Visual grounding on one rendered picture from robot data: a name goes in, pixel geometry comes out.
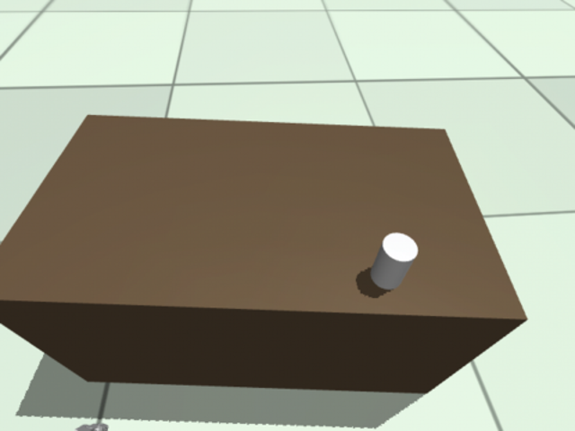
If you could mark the can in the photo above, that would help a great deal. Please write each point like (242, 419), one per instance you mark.
(395, 256)

